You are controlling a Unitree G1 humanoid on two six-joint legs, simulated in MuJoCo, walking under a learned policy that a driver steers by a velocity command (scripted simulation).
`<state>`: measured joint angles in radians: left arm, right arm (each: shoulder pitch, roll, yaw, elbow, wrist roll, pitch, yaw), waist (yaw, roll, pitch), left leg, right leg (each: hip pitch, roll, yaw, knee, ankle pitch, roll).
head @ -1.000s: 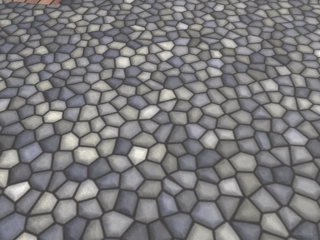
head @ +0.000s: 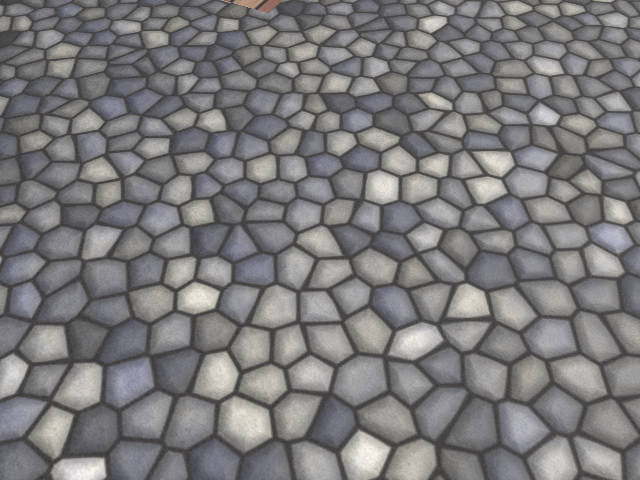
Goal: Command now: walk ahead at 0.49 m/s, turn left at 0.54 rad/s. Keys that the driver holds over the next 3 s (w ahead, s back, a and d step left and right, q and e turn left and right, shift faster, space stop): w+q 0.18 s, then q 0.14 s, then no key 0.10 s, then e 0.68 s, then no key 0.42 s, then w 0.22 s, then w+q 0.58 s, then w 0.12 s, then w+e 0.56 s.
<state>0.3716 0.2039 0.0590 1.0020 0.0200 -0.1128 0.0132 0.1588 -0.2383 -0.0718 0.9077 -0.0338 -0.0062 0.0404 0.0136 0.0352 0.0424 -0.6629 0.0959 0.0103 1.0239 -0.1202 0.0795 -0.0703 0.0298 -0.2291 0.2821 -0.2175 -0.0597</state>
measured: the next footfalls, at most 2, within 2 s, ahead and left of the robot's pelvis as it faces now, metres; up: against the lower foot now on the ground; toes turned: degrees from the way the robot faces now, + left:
left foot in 0.24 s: +0.28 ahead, +0.11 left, +0.00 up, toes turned +14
right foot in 0.82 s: +0.35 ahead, -0.03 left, +0.00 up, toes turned +4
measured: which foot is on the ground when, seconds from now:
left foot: up 0.00-0.22, down 0.24-0.82, up 0.84-1.00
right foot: down 0.00-0.22, up 0.24-0.80, down 0.82-1.00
